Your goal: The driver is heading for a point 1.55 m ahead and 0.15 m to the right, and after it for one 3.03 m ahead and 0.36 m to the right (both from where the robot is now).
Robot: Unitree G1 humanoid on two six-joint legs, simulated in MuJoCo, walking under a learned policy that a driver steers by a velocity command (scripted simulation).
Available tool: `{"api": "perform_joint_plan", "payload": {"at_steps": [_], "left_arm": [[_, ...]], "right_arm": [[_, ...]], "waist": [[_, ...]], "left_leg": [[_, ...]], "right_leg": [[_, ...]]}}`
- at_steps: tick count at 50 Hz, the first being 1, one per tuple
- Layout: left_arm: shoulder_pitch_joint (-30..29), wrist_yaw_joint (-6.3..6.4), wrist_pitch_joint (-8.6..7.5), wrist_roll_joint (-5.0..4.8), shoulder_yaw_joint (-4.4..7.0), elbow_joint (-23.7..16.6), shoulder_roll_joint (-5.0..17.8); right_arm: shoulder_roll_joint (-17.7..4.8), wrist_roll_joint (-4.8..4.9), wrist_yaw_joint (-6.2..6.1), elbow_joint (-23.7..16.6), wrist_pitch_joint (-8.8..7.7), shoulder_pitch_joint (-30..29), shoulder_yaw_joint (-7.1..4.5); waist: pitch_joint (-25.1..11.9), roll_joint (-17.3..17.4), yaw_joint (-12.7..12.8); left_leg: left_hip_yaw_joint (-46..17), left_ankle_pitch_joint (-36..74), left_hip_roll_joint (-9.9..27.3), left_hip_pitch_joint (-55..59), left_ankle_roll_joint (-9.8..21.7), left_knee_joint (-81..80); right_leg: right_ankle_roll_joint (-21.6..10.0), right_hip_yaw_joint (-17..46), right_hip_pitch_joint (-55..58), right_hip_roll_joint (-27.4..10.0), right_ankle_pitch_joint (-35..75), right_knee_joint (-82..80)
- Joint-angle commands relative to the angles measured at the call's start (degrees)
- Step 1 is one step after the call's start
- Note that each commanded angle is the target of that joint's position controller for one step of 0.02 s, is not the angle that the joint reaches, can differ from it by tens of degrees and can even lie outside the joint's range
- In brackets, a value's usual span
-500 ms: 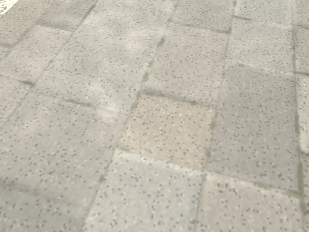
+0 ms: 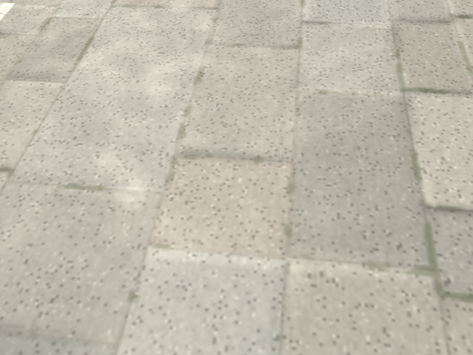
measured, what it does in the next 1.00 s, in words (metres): steps on the spot: left foot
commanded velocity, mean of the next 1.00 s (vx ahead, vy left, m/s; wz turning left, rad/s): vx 0.00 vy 0.00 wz -0.02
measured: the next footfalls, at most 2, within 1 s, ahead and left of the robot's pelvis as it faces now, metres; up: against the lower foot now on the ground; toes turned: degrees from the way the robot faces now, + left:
left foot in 0.06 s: +0.02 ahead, +0.15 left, +0.00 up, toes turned +1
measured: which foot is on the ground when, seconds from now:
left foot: up 0.00-0.04, down 0.06-1.00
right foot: down 0.00-1.00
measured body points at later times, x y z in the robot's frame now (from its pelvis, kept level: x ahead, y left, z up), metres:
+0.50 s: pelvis +0.00 +0.02 +0.00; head +0.01 +0.01 +0.45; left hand +0.10 +0.28 -0.13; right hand +0.09 -0.24 -0.13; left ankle -0.02 +0.15 -0.74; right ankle +0.00 -0.10 -0.74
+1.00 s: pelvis +0.00 +0.02 +0.00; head +0.01 +0.02 +0.45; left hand +0.05 +0.27 -0.15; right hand +0.04 -0.23 -0.15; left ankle -0.02 +0.15 -0.74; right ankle +0.00 -0.10 -0.74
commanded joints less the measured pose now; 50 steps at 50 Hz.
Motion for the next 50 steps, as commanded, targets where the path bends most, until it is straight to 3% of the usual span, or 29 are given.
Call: {"api": "perform_joint_plan", "payload": {"at_steps": [1, 2, 3, 4, 5, 6, 7, 10, 20, 36, 50], "left_arm": [[-2.12, 0.14, -0.42, -0.37, 2.14, -2.21, 7.89], [-2.15, 0.07, -0.39, -0.75, 1.92, -1.52, 7.41], [-0.29, -0.02, -0.71, -0.61, 1.74, -0.55, 6.81], [1.31, -0.24, -1.05, 0.23, 1.67, 0.07, 6.70], [2.79, -0.33, -1.12, 0.31, 1.99, 0.30, 6.95], [-0.19, -0.10, -0.96, 0.43, 2.04, 0.68, 8.17], [-1.57, 0.16, -0.76, 0.09, 2.22, 0.54, 7.95], [-0.88, 0.75, 0.04, -0.11, 2.22, 1.55, 6.94], [1.60, 1.17, -0.28, -0.55, 2.61, 7.26, 6.70], [2.96, 1.94, -0.24, -0.95, 2.41, 16.67, 6.58], [3.43, 2.07, -0.05, -1.08, 1.76, 22.05, 5.83]], "right_arm": [[-2.92, 0.13, -0.02, -2.96, -0.76, -0.11, -0.31], [-2.65, -0.28, 0.09, -2.43, -0.97, 1.07, -0.07], [-4.04, -1.15, 0.08, -2.25, -1.13, 1.45, -0.12], [-6.91, -1.35, -0.08, -2.71, -1.18, 1.61, -0.50], [-9.20, -0.51, 0.03, -1.51, -1.25, 0.68, -1.32], [-6.34, -0.33, 0.39, -1.94, -1.55, -0.06, -0.82], [-4.83, -0.82, 0.39, -1.48, -1.88, -0.23, -0.31], [-3.77, -0.97, 0.12, -0.66, -2.92, 0.13, 0.23], [-3.38, -0.61, -0.76, 2.11, -2.85, 1.68, 0.78], [-2.20, -0.42, -1.13, 8.09, -2.55, 3.29, 1.18], [-1.28, -0.33, -1.47, 12.13, -2.52, 5.83, 1.72]], "waist": [[-5.31, -9.64, 0.18], [-4.96, -8.69, -0.93], [-5.25, -6.64, -0.54], [-4.79, -2.69, 1.14], [-3.45, 3.19, 3.22], [-2.11, 1.69, 0.73], [-1.69, 1.59, 0.68], [-1.58, 1.33, 0.69], [-1.12, -2.38, 0.26], [-0.15, -2.08, 0.55], [0.66, -2.24, 0.74]], "left_leg": [[0.58, 5.89, -0.42, 3.95, 0.53, -10.44], [0.86, 13.97, -0.68, 7.90, 1.31, -18.00], [-1.13, 21.72, 0.57, 12.02, 2.24, -19.75], [-3.76, 28.59, 3.52, 13.76, 3.69, -19.06], [-2.47, 21.07, 2.95, 9.60, 5.75, -16.74], [-2.38, 14.97, 1.93, 6.04, 6.24, -18.15], [-2.50, 12.96, 1.77, 4.68, 5.75, -19.08], [-1.76, 14.44, 0.99, 5.04, 4.52, -18.83], [-1.03, 14.48, -0.04, 6.01, 4.74, -18.17], [0.06, 15.69, -1.36, 6.49, 4.74, -19.10], [0.46, 15.18, -1.89, 6.27, 4.91, -19.72]], "right_leg": [[-9.41, 11.16, 4.19, -12.89, 19.82, -5.39], [-7.83, 10.72, 2.70, -11.85, 15.72, -5.21], [-5.32, 10.41, 0.77, -10.38, 10.56, -5.18], [-2.96, 8.61, -1.13, -7.57, 3.90, -3.94], [-1.12, 5.25, -0.40, -4.48, 0.65, -5.06], [0.12, 4.20, 1.65, -3.65, -0.14, -3.31], [0.16, 3.80, 2.26, -3.60, 0.28, -2.42], [-0.30, 4.03, 2.28, -3.90, 4.10, -1.96], [0.61, 3.62, 2.35, -3.83, 7.05, -1.90], [0.87, 2.83, 3.51, -3.69, 8.99, -2.58], [1.06, 2.05, 3.17, -3.33, 8.11, -3.40]]}}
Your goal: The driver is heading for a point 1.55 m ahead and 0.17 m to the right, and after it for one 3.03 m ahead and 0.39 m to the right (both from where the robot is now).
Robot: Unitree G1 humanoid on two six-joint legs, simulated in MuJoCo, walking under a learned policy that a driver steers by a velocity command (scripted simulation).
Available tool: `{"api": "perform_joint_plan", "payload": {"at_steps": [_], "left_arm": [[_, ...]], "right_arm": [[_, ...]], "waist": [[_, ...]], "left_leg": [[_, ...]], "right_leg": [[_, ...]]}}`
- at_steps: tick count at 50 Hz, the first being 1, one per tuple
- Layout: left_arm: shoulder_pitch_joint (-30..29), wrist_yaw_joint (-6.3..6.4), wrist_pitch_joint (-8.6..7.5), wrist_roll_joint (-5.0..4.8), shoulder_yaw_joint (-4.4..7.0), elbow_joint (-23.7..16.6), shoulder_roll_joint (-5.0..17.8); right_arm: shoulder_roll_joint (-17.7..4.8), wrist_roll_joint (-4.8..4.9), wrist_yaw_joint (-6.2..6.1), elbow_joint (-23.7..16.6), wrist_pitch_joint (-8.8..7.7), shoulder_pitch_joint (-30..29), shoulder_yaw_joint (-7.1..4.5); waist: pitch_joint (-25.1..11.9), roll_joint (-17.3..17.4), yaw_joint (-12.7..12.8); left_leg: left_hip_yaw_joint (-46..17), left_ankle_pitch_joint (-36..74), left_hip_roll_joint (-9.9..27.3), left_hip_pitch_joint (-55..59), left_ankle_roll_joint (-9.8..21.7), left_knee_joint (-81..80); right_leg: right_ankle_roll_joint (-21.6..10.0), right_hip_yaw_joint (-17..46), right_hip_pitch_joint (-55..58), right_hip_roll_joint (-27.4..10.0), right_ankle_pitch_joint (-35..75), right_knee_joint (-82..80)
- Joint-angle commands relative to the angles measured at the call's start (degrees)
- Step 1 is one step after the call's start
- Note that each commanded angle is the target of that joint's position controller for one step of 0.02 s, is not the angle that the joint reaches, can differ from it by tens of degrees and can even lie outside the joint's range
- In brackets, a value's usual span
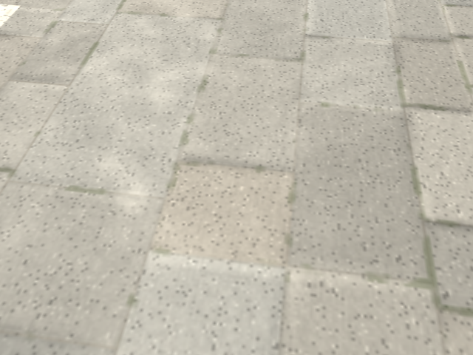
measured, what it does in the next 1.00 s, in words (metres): walks ahead: left foot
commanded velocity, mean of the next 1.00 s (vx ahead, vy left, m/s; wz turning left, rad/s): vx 0.34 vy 0.00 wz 0.00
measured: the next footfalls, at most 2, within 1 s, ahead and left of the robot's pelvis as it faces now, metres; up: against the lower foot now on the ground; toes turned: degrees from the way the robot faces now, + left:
left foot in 0.82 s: +0.45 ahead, +0.11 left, +0.00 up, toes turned +1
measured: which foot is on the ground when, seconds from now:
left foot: down 0.00-0.46, up 0.48-0.80, down 0.82-1.00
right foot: down 0.00-0.84, up 0.86-1.00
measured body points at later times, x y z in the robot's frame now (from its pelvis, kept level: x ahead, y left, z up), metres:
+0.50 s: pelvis +0.09 -0.02 -0.01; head +0.10 -0.03 +0.44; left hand +0.11 +0.24 -0.15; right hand +0.09 -0.27 -0.16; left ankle +0.00 +0.12 -0.69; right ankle +0.02 -0.11 -0.74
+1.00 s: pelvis +0.35 +0.03 +0.00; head +0.37 +0.04 +0.45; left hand +0.42 +0.30 -0.14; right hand +0.44 -0.23 -0.13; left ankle +0.41 +0.10 -0.74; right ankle +0.31 -0.12 -0.64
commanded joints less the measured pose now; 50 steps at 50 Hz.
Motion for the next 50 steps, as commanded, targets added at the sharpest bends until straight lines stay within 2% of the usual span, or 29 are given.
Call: {"api": "perform_joint_plan", "payload": {"at_steps": [1, 4, 6, 9, 12, 15, 18, 19, 21, 22, 23, 24, 25, 26, 27, 29, 32, 34, 36, 39, 40, 41, 42, 43, 44, 45, 46, 48, 50], "left_arm": [[0.79, 0.18, -0.40, -0.01, 0.83, -0.87, 5.88], [1.05, 0.20, -0.38, -0.02, 0.67, -0.16, 5.71], [2.66, 0.32, -0.20, -0.46, 0.78, 0.86, 5.82], [2.59, 0.23, -1.33, -0.93, 1.03, 0.01, 6.35], [3.83, -0.62, -3.78, -1.46, 0.94, -0.18, 5.43], [2.65, -1.50, -5.63, -1.72, 0.58, -1.22, 4.13], [0.18, -2.48, -7.79, -1.69, -0.11, -3.43, 1.94], [0.13, -2.82, -8.33, -1.55, -0.14, -3.65, 2.34], [8.41, -3.46, -8.73, -1.93, 0.50, -0.61, 3.47], [20.00, -3.51, -8.69, -2.24, 1.98, 3.39, 6.65], [32.62, -3.17, -7.85, -1.47, 4.51, 6.94, 14.99], [28.79, -3.48, -7.50, -0.69, 2.71, 5.34, 11.00], [24.46, -3.31, -7.40, -0.14, 1.30, 3.73, 6.32], [21.84, -3.12, -7.24, 0.14, 0.58, 2.55, 5.05], [19.87, -3.14, -6.91, -0.22, -0.06, 2.11, 4.91], [16.69, -2.60, -5.92, -0.33, -1.15, 0.98, 2.98], [12.77, -0.88, -5.56, 0.19, -1.18, -1.35, 5.65], [15.98, -0.21, -6.36, -0.59, -0.25, -0.85, 9.39], [17.31, -0.10, -6.62, -1.49, 0.35, -0.22, 10.20], [16.73, -0.27, -5.42, -0.24, 1.27, -0.71, 11.17], [15.85, -0.43, -4.51, 0.51, 1.25, -1.20, 10.68], [15.17, -0.76, -4.16, 1.04, 0.79, -2.22, 9.68], [23.00, -1.64, -4.83, 1.58, -1.19, -3.16, 1.46], [24.71, -2.53, -6.60, -0.11, -1.86, -1.75, 0.31], [17.89, -2.97, -7.88, -1.87, -0.25, -4.16, 6.37], [11.54, -2.80, -8.36, -2.63, 0.15, -6.37, 8.48], [8.99, -2.25, -8.19, -2.23, 0.41, -7.09, 8.31], [11.79, -1.44, -6.43, -1.23, 0.82, -6.58, 6.50], [12.28, -1.03, -5.21, -0.82, 0.79, -6.81, 5.06]], "right_arm": [[-5.69, 0.01, -0.20, -0.96, -0.43, 2.34, -0.93], [-5.41, 0.03, -0.22, -0.34, -0.44, 2.92, -0.80], [-5.35, 0.48, -0.43, 0.66, -0.19, 4.45, -0.92], [-6.10, 1.08, -0.63, -0.58, -0.97, 3.91, -1.23], [-5.53, 1.57, 0.18, -0.59, -3.10, 5.88, -1.38], [-6.25, 2.07, 1.01, -0.46, -4.50, 8.96, -1.75], [-10.48, 2.53, 1.53, 0.42, -5.19, 13.38, -2.92], [-10.27, 2.50, 1.63, -0.06, -5.26, 12.75, -2.98], [-9.49, 2.10, 1.92, -2.58, -5.12, 6.84, -2.91], [-9.09, 1.88, 2.15, -6.24, -5.47, -1.89, -2.64], [-7.64, 1.47, 2.44, -9.49, -7.04, -5.89, -2.42], [-5.08, 1.70, 2.60, -8.52, -7.74, -1.61, -1.85], [-5.57, 3.11, 3.08, -8.73, -7.91, -3.14, -1.90], [-4.77, 4.04, 3.47, -9.41, -7.73, -4.59, -1.66], [-3.92, 3.59, 3.57, -10.38, -7.58, -6.23, -1.54], [-3.36, 2.03, 3.96, -11.62, -6.92, -6.99, -1.61], [-1.12, 1.15, 4.53, -14.70, -6.37, -12.73, -0.35], [-1.83, 1.44, 4.29, -17.04, -5.88, -17.57, -0.33], [-4.35, 1.98, 4.30, -18.24, -5.51, -19.13, -0.97], [-8.61, 2.12, 4.30, -16.56, -5.37, -12.01, -3.14], [-10.45, 2.34, 4.04, -13.81, -5.00, -3.41, -4.34], [-12.17, 2.34, 3.61, -11.41, -4.53, 5.41, -5.14], [-17.36, 0.33, 3.41, -9.68, -4.44, 12.44, -6.17], [-14.06, 0.06, 3.91, -8.88, -4.45, 12.49, -5.12], [-10.79, 0.79, 4.13, -9.36, -4.95, 6.28, -4.13], [-8.75, 0.91, 4.22, -10.51, -5.33, 0.32, -3.49], [-7.74, 0.36, 4.62, -10.84, -5.87, -3.86, -3.04], [-6.04, -0.41, 5.05, -10.46, -6.40, -6.87, -2.47], [-6.34, 0.00, 5.03, -9.03, -6.64, -5.09, -2.46]], "waist": [[-0.26, -0.15, 0.08], [-0.10, -0.14, 0.12], [-0.58, -0.18, 0.26], [6.11, -0.23, 0.32], [5.81, 0.25, 0.08], [5.34, 2.76, -1.07], [5.56, 11.17, -1.34], [5.87, 10.49, -0.79], [2.92, 7.80, 4.03], [0.04, 1.67, 10.19], [-4.43, -14.81, 13.36], [-5.40, -16.29, 9.21], [-0.30, -8.39, 7.37], [1.75, -4.62, 5.90], [4.22, -1.78, 4.60], [5.04, -2.66, 2.05], [6.30, -3.71, 1.60], [6.01, -5.36, 2.37], [6.10, -5.62, 1.43], [-1.58, -7.65, -3.40], [-6.57, -7.94, -7.56], [-11.55, -6.60, -11.32], [-21.85, 8.85, -7.56], [-27.95, 15.35, -6.81], [-15.84, 10.88, -5.85], [-8.31, 5.33, -4.37], [-4.13, 0.67, -2.03], [-2.85, 3.31, 1.99], [-1.47, 3.73, 2.78]], "left_leg": [[-0.48, 6.92, 0.60, -2.82, 0.71, -5.06], [-0.45, 6.74, 0.53, -2.94, 0.76, -5.14], [0.78, -8.30, -1.05, -3.64, 1.80, -4.36], [-2.63, -25.34, 0.53, -9.88, 4.96, -4.21], [-6.06, -23.21, 2.61, -9.44, 6.96, -3.48], [-11.31, -22.93, 4.87, -5.20, 9.64, -5.99], [-26.83, -16.22, 14.92, 3.03, 15.25, -12.50], [-27.58, -8.12, 16.26, 3.38, 15.60, -11.04], [-19.09, 6.81, 12.63, -1.55, 12.36, -3.51], [-9.44, 21.10, 6.20, -13.17, 8.43, 9.60], [2.07, 17.81, -3.33, -31.46, 2.53, 35.54], [-2.40, -12.83, -4.42, -42.08, 2.73, 43.32], [-5.85, -13.98, -1.24, -46.78, 4.32, 50.31], [-5.31, -11.09, 0.51, -50.71, 5.23, 53.08], [-3.78, -7.89, 2.86, -53.16, 5.38, 50.89], [-0.39, -1.57, 5.21, -46.21, 4.43, 42.50], [3.99, 13.55, 2.86, -28.62, 1.51, 21.65], [4.48, 18.64, 0.85, -20.90, 1.53, 11.66], [3.05, 19.88, 0.03, -20.49, 3.02, 5.08], [3.36, 16.48, -3.10, -11.54, 5.81, 3.78], [4.33, 14.20, -4.47, -2.61, 7.40, 4.44], [0.41, 13.67, -0.41, 11.74, 9.63, 5.35], [-24.81, 5.00, 15.30, 33.36, 18.45, 3.48], [-47.75, -5.48, 21.98, 35.31, 23.02, -10.89], [-42.55, -11.26, 19.51, 25.28, 19.31, -13.89], [-32.69, -9.29, 17.61, 14.14, 16.95, -15.32], [-25.56, -2.62, 15.47, 4.24, 15.65, -17.23], [-16.79, 2.78, 11.44, -5.12, 14.13, -20.14], [-12.77, 4.65, 10.32, -8.85, 15.12, -22.37]], "right_leg": [[-1.26, 1.37, 1.00, -1.52, 9.04, -4.69], [-1.21, 1.24, 0.84, -1.46, 8.76, -4.79], [-2.10, -0.14, -0.07, 0.19, -8.52, -4.29], [-4.80, 2.47, -7.70, -1.16, -26.85, -4.48], [-6.07, 4.62, -8.21, -2.77, -23.51, -2.79], [-6.08, 3.07, -11.38, -1.28, -18.83, 1.17], [-5.37, -2.93, -18.63, 0.84, -8.44, 11.23], [-5.71, -2.90, -18.44, 0.32, -7.32, 10.37], [-6.12, -2.32, -6.47, 0.59, -2.59, 3.73], [-8.13, 4.07, 11.01, -1.01, 5.05, -3.56], [-12.19, 22.52, 30.66, -11.47, 17.01, -8.22], [-15.52, 33.64, 33.34, -19.90, 26.28, -10.37], [-16.09, 30.21, 30.36, -20.54, 26.36, -9.46], [-15.74, 24.95, 29.06, -19.83, 26.10, -10.66], [-14.45, 20.25, 26.87, -18.75, 26.74, -12.48], [-10.85, 12.02, 18.01, -14.02, 25.81, -17.12], [-9.40, 2.75, 1.50, -7.75, 23.49, -22.88], [-9.71, 3.20, 0.57, -9.23, 22.69, -26.76], [-9.16, 2.92, 7.33, -11.39, 26.02, -25.63], [-6.82, 1.96, 17.34, -13.37, 50.62, -12.72], [-5.77, 0.51, 17.02, -12.00, 57.03, -1.83], [-4.48, 0.05, 7.89, -10.10, 49.54, 12.03], [-1.82, -0.86, -12.94, -0.70, 18.10, 36.73], [-1.83, 5.84, -21.28, 4.45, -15.74, 50.45], [-3.32, 6.81, -27.30, 0.38, -13.65, 54.43], [-4.27, 4.90, -27.34, -2.96, -8.17, 52.50], [-4.31, 3.72, -24.63, -5.71, -3.84, 48.57], [-4.02, 3.91, -17.66, -8.69, -0.53, 42.88], [-2.94, 2.65, -17.24, -9.27, 0.18, 39.16]]}}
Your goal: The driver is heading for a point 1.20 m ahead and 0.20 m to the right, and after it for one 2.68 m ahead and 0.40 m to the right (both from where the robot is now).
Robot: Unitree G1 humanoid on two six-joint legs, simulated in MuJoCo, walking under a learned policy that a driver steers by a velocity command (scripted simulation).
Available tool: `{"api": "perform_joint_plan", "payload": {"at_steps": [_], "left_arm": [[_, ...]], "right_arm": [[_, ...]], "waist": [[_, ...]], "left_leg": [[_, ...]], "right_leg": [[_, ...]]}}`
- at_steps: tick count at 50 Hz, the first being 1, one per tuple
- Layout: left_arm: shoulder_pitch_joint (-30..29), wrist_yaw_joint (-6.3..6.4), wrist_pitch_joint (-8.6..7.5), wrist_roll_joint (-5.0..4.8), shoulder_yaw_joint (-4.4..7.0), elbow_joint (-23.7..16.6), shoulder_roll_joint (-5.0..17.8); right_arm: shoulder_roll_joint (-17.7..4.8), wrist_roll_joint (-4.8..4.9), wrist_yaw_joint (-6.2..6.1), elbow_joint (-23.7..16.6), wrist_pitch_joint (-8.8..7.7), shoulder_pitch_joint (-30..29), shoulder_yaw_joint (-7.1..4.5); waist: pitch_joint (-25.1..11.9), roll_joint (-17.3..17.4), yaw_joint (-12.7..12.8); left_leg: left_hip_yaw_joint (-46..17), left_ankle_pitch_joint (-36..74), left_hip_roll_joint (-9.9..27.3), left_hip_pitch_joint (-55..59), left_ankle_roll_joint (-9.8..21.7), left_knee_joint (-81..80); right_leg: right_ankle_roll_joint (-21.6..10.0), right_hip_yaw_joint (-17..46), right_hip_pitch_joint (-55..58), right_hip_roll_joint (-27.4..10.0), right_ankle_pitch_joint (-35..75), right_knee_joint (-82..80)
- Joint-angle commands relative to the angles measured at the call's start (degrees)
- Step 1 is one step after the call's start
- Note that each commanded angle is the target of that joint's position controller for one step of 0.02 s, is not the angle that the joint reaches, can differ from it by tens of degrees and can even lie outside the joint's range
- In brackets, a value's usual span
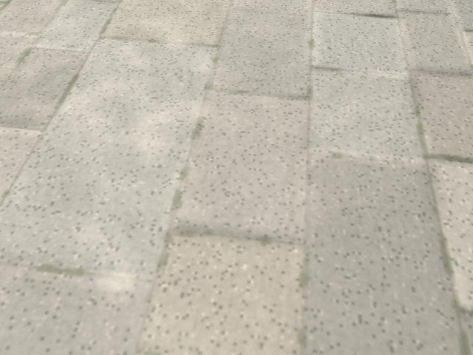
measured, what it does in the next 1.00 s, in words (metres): walks ahead: right foot, then left foot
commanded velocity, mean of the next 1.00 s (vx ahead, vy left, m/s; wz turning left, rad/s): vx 0.50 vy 0.00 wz -0.03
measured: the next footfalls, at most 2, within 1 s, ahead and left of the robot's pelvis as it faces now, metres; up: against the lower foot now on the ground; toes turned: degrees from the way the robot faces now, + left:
right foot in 0.38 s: +0.38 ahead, -0.17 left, +0.00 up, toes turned -2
left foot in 0.92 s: +0.69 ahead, +0.08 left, +0.00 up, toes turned +2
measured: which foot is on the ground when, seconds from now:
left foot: down 0.00-0.40, up 0.42-0.90, down 0.92-1.00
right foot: up 0.00-0.36, down 0.38-0.92, up 0.94-1.00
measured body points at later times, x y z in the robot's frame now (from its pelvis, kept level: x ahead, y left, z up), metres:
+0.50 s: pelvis +0.28 -0.08 +0.00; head +0.31 -0.09 +0.45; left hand +0.40 +0.19 -0.11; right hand +0.31 -0.35 -0.15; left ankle +0.18 +0.07 -0.65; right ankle +0.34 -0.17 -0.74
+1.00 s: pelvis +0.56 -0.02 -0.01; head +0.60 -0.01 +0.44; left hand +0.56 +0.25 -0.16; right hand +0.73 -0.28 -0.11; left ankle +0.65 +0.07 -0.74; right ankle +0.39 -0.16 -0.65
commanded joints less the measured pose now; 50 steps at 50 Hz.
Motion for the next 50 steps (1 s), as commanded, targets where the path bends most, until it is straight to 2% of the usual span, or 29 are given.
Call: {"api": "perform_joint_plan", "payload": {"at_steps": [1, 4, 9, 13, 16, 17, 18, 19, 20, 21, 22, 23, 24, 25, 26, 27, 29, 32, 35, 38, 40, 43, 44, 45, 46, 47, 48, 49, 50], "left_arm": [[5.71, 0.77, 1.17, 0.61, 1.06, -1.66, 2.98], [-1.90, 0.95, 0.98, 1.33, 1.56, -4.60, 4.08], [-11.94, -0.06, -0.04, 0.76, 1.09, -7.43, 2.55], [-17.64, -1.41, -0.49, 0.12, 0.65, -9.83, 2.73], [-16.66, -2.25, -1.13, -0.08, 1.06, -10.70, 4.60], [-13.56, -2.33, -1.35, -0.09, 1.61, -10.12, 5.76], [-6.38, -2.14, -1.47, 0.03, 2.83, -7.98, 7.85], [4.78, -1.66, -1.52, 0.53, 4.32, -5.12, 11.75], [12.40, -1.44, -0.96, 1.27, 6.04, -3.48, 18.41], [13.43, -1.67, -0.83, 0.96, 4.70, -3.11, 13.72], [8.47, -1.63, -0.94, 0.79, 3.49, -4.06, 10.25], [3.32, -1.58, -0.85, 0.89, 2.80, -5.46, 8.19], [-0.38, -1.78, -0.79, 1.08, 2.19, -6.09, 6.35], [-2.25, -1.93, -0.93, 1.48, 1.72, -6.27, 4.97], [-2.71, -2.12, -0.97, 1.70, 1.63, -5.98, 4.61], [-2.17, -2.16, -1.19, 1.59, 1.79, -5.52, 5.13], [-0.49, -1.77, -1.45, 1.48, 2.27, -4.45, 6.81], [1.87, -0.82, -0.99, 1.23, 2.37, -3.22, 7.40], [4.31, -0.30, -0.69, 0.80, 2.38, -2.19, 7.95], [7.74, -0.13, -0.15, 0.34, 2.60, -0.38, 8.47], [8.76, 0.09, 0.49, 0.15, 2.85, 0.53, 8.63], [7.94, 0.37, 1.40, 0.02, 3.36, 0.75, 9.50], [6.78, 0.35, 1.71, 0.05, 3.43, 0.50, 9.89], [5.97, 0.28, 2.03, 0.34, 2.95, 0.08, 8.82], [6.39, 0.23, 2.02, 1.29, 1.93, -1.48, 6.67], [14.58, -0.31, 0.82, 0.87, -0.39, -1.53, -1.93], [11.42, -0.42, -0.27, -0.69, 1.10, -0.63, 4.68], [5.97, -0.35, -0.75, -2.01, 2.20, -2.45, 8.11], [3.07, 0.11, -0.72, -1.82, 2.28, -3.09, 7.85]], "right_arm": [[-5.87, -0.03, -0.21, -2.51, -1.51, -2.45, -0.92], [-8.41, -0.03, -1.69, -1.17, -1.26, 1.62, -1.53], [-9.39, 0.94, -2.85, 0.50, -0.37, 6.88, -1.66], [-9.66, 1.28, -2.88, 2.39, 0.77, 10.72, -1.93], [-10.53, 1.43, -2.98, 2.68, 1.69, 10.43, -2.46], [-10.97, 1.43, -2.99, 2.36, 1.99, 9.19, -2.57], [-10.26, 1.28, -2.96, 1.98, 2.29, 8.18, -2.27], [-8.01, 0.55, -2.97, 0.83, 2.26, 8.12, -1.27], [-1.62, 0.03, -2.38, -0.53, 1.00, 13.70, 0.73], [-3.38, 0.94, -2.25, 0.23, -0.52, 12.78, 0.53], [-8.69, 2.67, -1.98, -1.12, -1.48, 7.73, -0.87], [-9.01, 2.91, -2.07, -1.90, -1.75, 4.40, -0.92], [-8.44, 2.12, -2.36, -2.06, -1.52, 2.57, -1.11], [-7.85, 1.53, -2.56, -1.95, -0.80, 2.82, -1.47], [-6.49, 1.36, -2.55, -1.65, 0.00, 3.80, -1.35], [-5.19, 1.22, -2.57, -1.46, 0.63, 4.48, -1.19], [-4.84, 0.85, -2.76, -2.35, 1.25, 2.71, -1.24], [-4.26, 0.50, -2.66, -4.45, 1.11, -3.43, -1.19], [-3.09, 0.81, -2.08, -6.07, 0.69, -9.89, -0.68], [-3.18, 1.23, -1.35, -7.61, 0.47, -14.73, -0.41], [-3.74, 1.37, -0.66, -8.81, 0.16, -16.75, -0.44], [-5.71, 1.31, -0.02, -9.05, -0.35, -14.91, -1.14], [-7.06, 1.23, -0.16, -8.10, -0.51, -10.68, -1.93], [-9.55, 1.17, -0.59, -5.28, -0.58, -1.39, -3.38], [-13.83, 0.28, -1.25, -3.16, -0.58, 9.37, -4.64], [-17.76, -0.01, -1.15, -1.79, -0.21, 12.77, -5.42], [-11.82, 0.41, -1.21, -2.26, -0.24, 12.31, -3.89], [-9.30, 0.49, -1.52, -2.94, -0.50, 7.46, -3.10], [-7.69, 0.33, -1.60, -3.69, -0.74, 2.87, -2.56]], "waist": [[-0.20, 5.41, 3.15], [1.16, 3.97, 1.33], [1.49, 3.87, -2.25], [2.68, 4.11, -4.12], [1.64, 5.56, -2.41], [-0.09, 6.40, -0.25], [-4.42, 5.88, 3.51], [-12.89, 3.25, 7.63], [-21.19, -10.62, 6.59], [-24.09, -12.27, 7.47], [-15.62, -8.34, 6.79], [-10.71, -4.89, 5.15], [-6.65, -2.10, 3.65], [-4.66, -2.77, 1.78], [-3.93, -3.53, 0.66], [-3.53, -3.28, 0.07], [-2.14, -2.00, -0.28], [-0.68, -1.40, 0.96], [0.74, -1.65, 3.00], [2.29, -1.50, 4.57], [2.95, -1.54, 4.50], [1.13, -2.39, 2.16], [-1.39, -3.02, -0.59], [-6.90, -2.16, -5.00], [-15.87, 3.27, -8.34], [-23.96, 19.02, -4.33], [-23.24, 13.78, -6.54], [-14.14, 11.16, -5.88], [-9.59, 7.01, -4.02]], "left_leg": [[-15.23, -4.86, 15.42, -3.40, 9.59, -17.87], [-14.22, -3.02, 15.99, 0.41, 9.88, -18.89], [-9.30, 0.41, 14.55, 5.69, 7.26, -17.94], [-9.32, 1.74, 16.99, 13.33, 6.91, -14.54], [-10.56, 6.76, 19.29, 17.87, 5.69, -10.06], [-10.01, 14.10, 18.92, 18.03, 4.93, -6.40], [-7.64, 23.45, 16.18, 16.88, 3.55, 2.42], [-4.79, 20.74, 12.95, 8.85, 1.63, 17.28], [-0.69, -0.93, 3.38, -15.54, -3.17, 40.29], [-8.90, -25.74, 1.22, -24.65, -2.99, 49.45], [-10.51, -22.67, 4.95, -29.74, -1.68, 53.17], [-8.73, -17.15, 8.31, -29.13, -1.18, 51.48], [-7.68, -12.98, 10.33, -27.16, -1.50, 47.58], [-7.90, -10.05, 12.07, -23.62, -1.78, 44.19], [-7.63, -8.39, 12.47, -20.88, -2.21, 42.68], [-7.14, -7.41, 12.59, -19.92, -2.72, 41.48], [-6.75, -3.71, 12.80, -22.04, -3.88, 37.41], [-6.17, 4.96, 12.49, -24.66, -4.94, 26.58], [-4.08, 12.46, 10.51, -21.62, -4.78, 15.75], [-3.89, 12.93, 9.42, -21.96, -4.19, 10.46], [-4.67, 10.34, 9.34, -23.45, -2.98, 8.30], [-3.82, 4.00, 7.68, -17.84, -0.94, 6.31], [-2.37, 2.62, 5.80, -10.83, -0.09, 5.47], [-1.56, 3.62, 4.73, 2.14, 1.34, 5.02], [-11.74, 4.49, 14.39, 20.88, 4.63, 7.22], [-38.51, -5.90, 28.25, 40.12, 13.46, 0.64], [-43.11, -13.04, 27.64, 37.86, 12.21, -4.23], [-33.94, -11.83, 26.10, 30.22, 9.12, -5.42], [-26.92, -7.79, 24.18, 21.80, 7.43, -7.14]], "right_leg": [[1.20, 1.64, -2.49, -4.55, 4.44, -3.74], [3.23, 1.53, -9.96, -5.33, 13.88, -13.71], [4.21, -1.27, -8.41, -2.44, 24.50, -31.04], [3.57, -1.57, -9.07, -1.14, 20.82, -37.53], [1.30, -1.98, -5.62, 0.04, 13.97, -40.65], [0.29, -3.27, -0.57, 1.43, 12.31, -41.71], [-1.24, -4.75, 9.32, 3.25, 12.13, -43.17], [-4.44, 0.34, 26.28, -1.55, 13.06, -40.88], [-13.54, 25.37, 49.64, -16.07, 6.91, -43.23], [-15.72, 39.51, 52.44, -18.96, 1.48, -51.24], [-12.48, 31.46, 45.82, -16.88, 0.51, -51.84], [-10.55, 23.38, 37.81, -14.58, 4.10, -52.84], [-9.73, 17.99, 30.28, -12.18, 7.87, -55.13], [-8.75, 14.04, 25.00, -10.14, 10.46, -57.21], [-8.67, 11.85, 21.79, -9.00, 11.94, -58.96], [-9.18, 10.03, 20.11, -8.54, 14.71, -60.05], [-10.01, 7.04, 19.44, -8.28, 19.79, -61.50], [-9.24, 3.39, 20.84, -7.18, 22.69, -62.33], [-7.87, 0.38, 20.92, -5.66, 20.26, -63.26], [-7.79, 0.52, 25.64, -7.47, 18.71, -62.34], [-7.35, 1.07, 30.24, -9.58, 20.22, -60.27], [-5.98, 1.94, 33.65, -11.04, 29.43, -55.00], [-5.27, 1.62, 32.96, -10.02, 38.17, -49.92], [-3.87, 0.00, 29.40, -6.83, 42.19, -39.57], [-1.93, -2.31, 17.14, -2.81, 27.91, -22.12], [1.72, -2.31, -5.56, 7.81, -11.10, -1.80], [1.18, 5.93, -11.09, 5.75, -16.25, 5.56], [0.40, 5.23, -14.77, 2.98, -11.69, 6.88], [0.39, 3.76, -12.96, -0.21, -6.12, 4.81]]}}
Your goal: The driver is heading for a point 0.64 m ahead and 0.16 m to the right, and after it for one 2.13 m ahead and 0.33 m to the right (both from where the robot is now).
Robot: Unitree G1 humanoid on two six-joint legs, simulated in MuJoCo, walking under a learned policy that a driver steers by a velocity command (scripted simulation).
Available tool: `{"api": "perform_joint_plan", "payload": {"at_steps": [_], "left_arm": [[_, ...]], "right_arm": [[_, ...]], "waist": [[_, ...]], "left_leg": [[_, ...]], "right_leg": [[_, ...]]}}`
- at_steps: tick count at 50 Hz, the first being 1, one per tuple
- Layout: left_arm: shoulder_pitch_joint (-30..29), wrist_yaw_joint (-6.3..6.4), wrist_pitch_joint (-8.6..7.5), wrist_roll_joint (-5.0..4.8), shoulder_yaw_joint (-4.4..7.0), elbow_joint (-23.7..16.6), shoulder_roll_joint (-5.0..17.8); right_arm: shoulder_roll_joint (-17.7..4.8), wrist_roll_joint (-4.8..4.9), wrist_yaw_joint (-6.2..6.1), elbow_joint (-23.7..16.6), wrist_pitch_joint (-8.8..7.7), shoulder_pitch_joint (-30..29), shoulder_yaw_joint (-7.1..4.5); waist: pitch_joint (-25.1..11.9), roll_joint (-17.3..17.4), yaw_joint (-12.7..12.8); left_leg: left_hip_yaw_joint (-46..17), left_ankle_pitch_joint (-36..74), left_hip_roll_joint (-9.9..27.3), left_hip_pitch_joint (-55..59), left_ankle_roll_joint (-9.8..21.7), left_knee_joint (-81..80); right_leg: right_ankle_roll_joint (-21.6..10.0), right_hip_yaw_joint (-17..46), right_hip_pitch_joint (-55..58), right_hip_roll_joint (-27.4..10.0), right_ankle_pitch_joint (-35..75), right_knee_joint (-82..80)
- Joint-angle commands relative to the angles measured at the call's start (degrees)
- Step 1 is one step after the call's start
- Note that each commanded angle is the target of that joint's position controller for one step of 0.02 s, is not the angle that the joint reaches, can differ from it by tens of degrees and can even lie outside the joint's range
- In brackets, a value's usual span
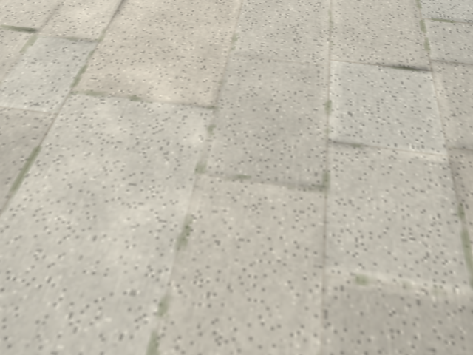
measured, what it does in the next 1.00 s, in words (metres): walks ahead, turning right: right foot, then left foot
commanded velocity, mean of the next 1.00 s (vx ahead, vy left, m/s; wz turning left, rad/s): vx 0.50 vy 0.00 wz -0.38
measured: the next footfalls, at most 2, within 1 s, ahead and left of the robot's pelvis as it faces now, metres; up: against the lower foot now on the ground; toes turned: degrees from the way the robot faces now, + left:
right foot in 0.48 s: +0.39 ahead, -0.17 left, +0.00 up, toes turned -19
left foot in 1.00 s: +0.75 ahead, -0.11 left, +0.00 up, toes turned -23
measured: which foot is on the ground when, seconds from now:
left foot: down 0.00-0.46, up 0.48-0.98, down 1.00-1.00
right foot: up 0.00-0.46, down 0.48-1.00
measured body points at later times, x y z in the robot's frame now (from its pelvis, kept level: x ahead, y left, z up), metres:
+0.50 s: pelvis +0.26 -0.06 -0.01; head +0.30 -0.07 +0.44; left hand +0.52 +0.14 -0.11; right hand +0.21 -0.33 -0.15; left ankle +0.10 +0.10 -0.69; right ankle +0.35 -0.16 -0.73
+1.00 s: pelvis +0.56 -0.13 -0.01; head +0.59 -0.14 +0.44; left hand +0.70 +0.13 -0.13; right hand +0.65 -0.43 -0.10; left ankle +0.71 -0.09 -0.73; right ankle +0.35 -0.16 -0.72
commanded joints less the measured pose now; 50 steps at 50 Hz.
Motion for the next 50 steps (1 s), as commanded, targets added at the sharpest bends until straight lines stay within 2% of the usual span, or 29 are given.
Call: {"api": "perform_joint_plan", "payload": {"at_steps": [1, 3, 4, 6, 9, 12, 15, 18, 19, 21, 22, 23, 24, 25, 26, 27, 28, 29, 30, 32, 35, 38, 39, 41, 45, 47, 48, 49, 50], "left_arm": [[-3.96, 0.74, -1.45, -0.28, 1.93, -5.19, 7.12], [-1.42, 0.68, 0.22, -0.15, 2.11, -4.63, 4.35], [-1.11, 0.62, 0.93, -0.24, 2.07, -4.71, 3.12], [-3.14, 0.68, 1.90, 0.02, 2.25, -6.07, 2.67], [-7.01, 0.24, 1.96, 0.53, 2.47, -7.95, 2.71], [-12.21, -0.87, 1.53, 0.79, 2.01, -9.83, 1.90], [-18.39, -1.94, 1.46, 0.90, 1.35, -12.64, 1.08], [-21.99, -3.08, 1.58, 0.68, 1.21, -15.48, 1.27], [-21.91, -3.44, 1.64, 0.60, 1.42, -16.21, 1.78], [-18.56, -3.76, 1.94, 0.50, 2.50, -16.68, 3.92], [-13.22, -3.74, 2.06, 0.27, 3.58, -15.80, 5.87], [-4.17, -3.21, 2.07, 0.16, 5.39, -13.62, 8.98], [4.16, -1.82, 2.65, 0.35, 7.42, -11.70, 14.43], [1.68, -1.72, 1.97, 0.20, 7.67, -12.31, 19.11], [3.91, -2.03, 1.25, 0.97, 6.11, -13.46, 14.11], [1.58, -2.13, 0.50, 1.31, 5.24, -13.18, 11.11], [-2.55, -2.12, 0.10, 0.94, 4.63, -13.97, 9.13], [-6.59, -2.02, 0.04, 0.96, 4.01, -14.96, 7.17], [-8.48, -1.71, -0.08, 1.54, 3.50, -15.93, 6.15], [-8.34, -1.11, -0.27, 1.30, 3.63, -16.17, 7.27], [-5.43, 0.12, -0.30, 1.13, 4.23, -15.72, 9.76], [-3.57, 0.61, 0.01, 1.10, 3.74, -14.91, 8.46], [-2.27, 0.55, -0.10, 1.19, 3.57, -14.23, 8.08], [-0.27, 0.33, -0.35, 1.26, 3.44, -12.89, 8.21], [2.23, 0.57, 0.14, 1.58, 3.62, -10.90, 9.24], [0.65, 0.90, 0.58, 1.71, 3.81, -10.92, 10.14], [-0.68, 1.02, 0.83, 1.84, 3.86, -11.24, 10.66], [-1.91, 1.14, 1.13, 1.99, 3.52, -11.71, 10.25], [-1.71, 1.41, 1.16, 2.86, 2.73, -13.00, 8.89]], "right_arm": [[-5.95, -0.37, -0.51, 0.39, -0.55, 8.23, -1.66], [-4.31, -1.14, -0.36, 1.02, -0.98, 6.22, -1.35], [-4.54, -1.07, -0.43, 1.47, -1.17, 6.30, -1.49], [-6.08, -1.13, -0.93, 2.29, -1.41, 6.85, -2.03], [-7.24, -1.30, -1.93, 3.14, -1.08, 8.18, -2.46], [-8.23, -1.02, -2.58, 3.31, -0.59, 8.89, -2.64], [-9.27, -0.44, -2.96, 4.31, 0.26, 12.33, -3.00], [-10.09, 0.27, -2.94, 5.02, 1.64, 14.47, -3.42], [-10.66, 0.48, -2.99, 4.83, 2.05, 13.97, -3.59], [-12.44, 0.91, -3.31, 4.07, 2.81, 12.38, -4.10], [-13.14, 1.03, -3.44, 3.69, 3.28, 11.43, -4.27], [-13.10, 1.33, -3.50, 3.19, 3.52, 10.04, -4.10], [-11.07, 0.14, -3.49, 1.95, 2.99, 10.56, -3.31], [-2.04, -1.23, -2.38, -1.05, 1.02, 15.53, -0.70], [-6.77, 1.32, -1.50, -2.29, -1.62, 8.45, -1.34], [-8.63, 3.09, -1.13, -3.79, -2.84, 3.75, -1.90], [-8.27, 2.26, -1.47, -3.23, -3.28, 3.87, -1.82], [-8.76, 0.76, -1.85, -2.37, -3.00, 4.43, -2.36], [-9.18, 0.37, -1.83, -2.19, -2.16, 5.84, -2.77], [-8.06, -0.34, -1.87, -2.71, -0.68, 6.14, -2.84], [-6.31, -1.03, -2.23, -5.00, 0.12, 0.20, -2.25], [-4.39, -0.61, -1.39, -5.66, -0.20, -4.01, -1.25], [-3.99, -0.34, -0.95, -5.87, -0.40, -5.49, -0.93], [-4.69, 0.32, -0.39, -6.59, -0.64, -7.83, -0.80], [-6.61, 0.66, 0.89, -8.49, -1.19, -10.55, -0.81], [-7.74, 0.84, 1.46, -7.93, -1.22, -6.89, -1.17], [-8.96, 0.80, 1.46, -6.75, -1.12, -2.40, -1.81], [-10.83, 0.57, 1.30, -4.42, -0.94, 5.49, -2.89], [-13.68, 0.17, 1.06, -2.98, -0.62, 14.44, -3.64]], "waist": [[-5.68, 5.29, -5.00], [-3.81, 6.96, -2.16], [-2.93, 6.46, -1.60], [-1.06, 5.18, -1.14], [0.34, 4.15, -1.68], [1.53, 3.54, -3.12], [3.49, 2.47, -5.56], [4.33, 2.97, -6.16], [3.78, 3.63, -5.34], [0.09, 6.17, -2.26], [-2.97, 6.90, 1.03], [-7.58, 5.83, 6.05], [-12.59, -1.21, 8.72], [-17.15, -13.68, 0.76], [-20.82, -6.41, 5.13], [-12.98, -4.19, 5.03], [-8.94, 0.27, 2.14], [-6.17, 1.29, -0.17], [-5.73, 0.26, -2.05], [-4.76, 0.32, -3.25], [-2.41, -0.33, -1.87], [-2.00, -3.09, 0.49], [-1.70, -3.70, 1.71], [-0.51, -4.17, 3.10], [1.26, -3.85, 3.59], [-0.48, -4.68, 1.19], [-3.70, -5.09, -1.35], [-8.68, -3.53, -5.37], [-15.51, 1.89, -8.42]], "left_leg": [[-21.68, -1.95, 17.68, 24.15, 8.28, -18.35], [-14.48, 1.52, 15.29, 17.45, 7.22, -21.90], [-11.84, 3.52, 15.06, 16.04, 7.50, -23.07], [-7.70, 7.29, 15.15, 15.33, 7.82, -24.53], [-2.40, 10.54, 14.54, 17.44, 7.38, -25.33], [2.77, 12.15, 13.42, 18.66, 6.17, -25.72], [5.31, 13.88, 14.84, 23.75, 5.95, -24.85], [7.11, 20.10, 16.71, 30.38, 5.39, -21.14], [7.97, 26.42, 17.04, 31.52, 4.86, -18.88], [9.42, 45.54, 17.08, 32.78, 3.64, -10.83], [10.01, 52.06, 16.54, 31.90, 2.91, -2.77], [11.11, 49.63, 14.39, 27.03, 1.07, 9.26], [11.11, 28.86, 11.55, 12.17, -1.74, 27.45], [3.00, -24.14, -1.11, -13.06, -4.74, 45.73], [-8.65, -24.92, -0.95, -19.59, -3.26, 50.17], [-8.68, -19.08, 1.77, -23.63, -1.63, 48.05], [-8.78, -14.05, 4.44, -20.68, -1.10, 42.89], [-8.58, -11.52, 6.08, -16.39, -1.62, 38.05], [-9.06, -9.61, 7.25, -12.29, -2.20, 35.54], [-8.08, -7.88, 7.16, -9.75, -4.14, 30.64], [-6.81, 0.71, 5.53, -10.90, -6.51, 19.45], [-5.55, 13.38, 3.51, -7.14, -6.28, 5.49], [-4.84, 17.10, 3.15, -5.75, -5.90, 3.01], [-4.90, 19.40, 3.28, -6.15, -4.68, 0.69], [-4.92, 10.29, 3.16, -13.63, -0.51, -2.00], [-3.60, 5.18, 1.55, -9.50, 1.65, -2.55], [-1.75, 4.30, -0.67, -2.69, 2.92, -2.75], [-1.17, 6.73, -2.16, 8.33, 4.64, -3.47], [-12.50, 9.42, 5.60, 23.94, 8.04, -2.53]], "right_leg": [[-0.92, 2.87, -24.79, -6.54, 7.15, 9.45], [-0.99, 3.30, -19.14, -8.41, 10.78, 6.52], [-0.90, 3.09, -18.99, -8.70, 11.44, 5.66], [-0.49, 3.39, -22.01, -9.01, 15.10, 3.21], [0.36, 3.71, -26.11, -8.53, 23.33, -4.52], [0.42, 0.20, -24.91, -7.84, 30.24, -14.17], [-0.26, -2.84, -26.50, -7.25, 30.64, -20.23], [-1.64, -5.43, -27.96, -6.00, 25.52, -23.58], [-2.47, -6.67, -26.20, -4.94, 22.98, -24.33], [-4.62, -10.01, -18.56, -1.10, 17.21, -24.13], [-6.11, -11.16, -11.53, 1.26, 15.17, -24.59], [-8.32, -10.87, 1.73, 3.61, 19.01, -29.24], [-11.72, 2.17, 18.91, -3.62, 18.26, -31.24], [-22.54, 35.22, 35.76, -17.06, 9.93, -37.42], [-22.43, 43.02, 37.57, -19.24, 6.98, -44.78], [-19.52, 34.26, 32.29, -17.74, 12.32, -45.42], [-17.40, 26.87, 23.68, -15.08, 18.07, -45.18], [-15.88, 21.25, 15.76, -12.68, 23.60, -45.78], [-15.37, 18.66, 10.95, -11.34, 26.96, -46.97], [-15.52, 16.04, 5.92, -10.10, 31.38, -48.53], [-14.52, 12.21, 2.15, -7.85, 33.47, -49.36], [-11.33, 7.49, 1.31, -5.05, 29.09, -49.02], [-10.75, 7.13, 1.39, -5.41, 27.10, -49.43], [-10.48, 7.94, 4.00, -7.39, 24.77, -49.29], [-9.71, 9.07, 16.92, -12.92, 32.58, -45.48], [-8.10, 6.97, 19.73, -13.24, 45.22, -41.59], [-7.22, 4.99, 19.72, -12.13, 56.32, -36.67], [-5.81, 1.99, 17.49, -9.38, 62.54, -27.07], [-3.86, -0.38, 7.26, -6.63, 49.62, -11.46]]}}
